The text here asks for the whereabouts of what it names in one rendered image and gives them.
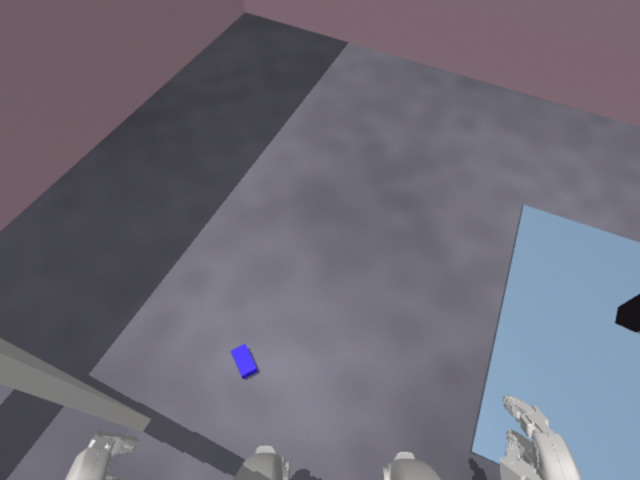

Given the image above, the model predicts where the right robot hand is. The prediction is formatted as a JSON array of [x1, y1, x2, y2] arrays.
[[499, 395, 582, 480]]

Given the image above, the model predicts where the left robot hand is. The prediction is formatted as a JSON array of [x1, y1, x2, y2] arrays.
[[65, 430, 138, 480]]

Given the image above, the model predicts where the small box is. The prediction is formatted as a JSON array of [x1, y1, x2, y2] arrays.
[[230, 344, 258, 379]]

